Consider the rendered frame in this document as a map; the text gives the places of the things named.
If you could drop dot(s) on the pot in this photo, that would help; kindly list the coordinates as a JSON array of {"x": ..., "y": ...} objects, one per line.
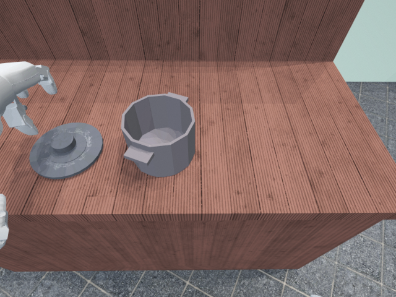
[{"x": 160, "y": 134}]

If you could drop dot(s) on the robot left hand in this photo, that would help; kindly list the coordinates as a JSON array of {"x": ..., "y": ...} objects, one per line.
[{"x": 21, "y": 76}]

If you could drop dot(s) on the table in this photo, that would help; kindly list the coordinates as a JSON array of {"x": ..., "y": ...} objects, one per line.
[{"x": 287, "y": 165}]

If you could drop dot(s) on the lid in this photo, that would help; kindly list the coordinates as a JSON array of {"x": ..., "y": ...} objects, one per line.
[{"x": 50, "y": 164}]

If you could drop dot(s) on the left robot forearm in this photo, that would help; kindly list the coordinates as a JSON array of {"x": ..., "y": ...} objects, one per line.
[{"x": 6, "y": 97}]

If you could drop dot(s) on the knob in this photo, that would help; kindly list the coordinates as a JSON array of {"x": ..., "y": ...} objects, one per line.
[{"x": 63, "y": 142}]

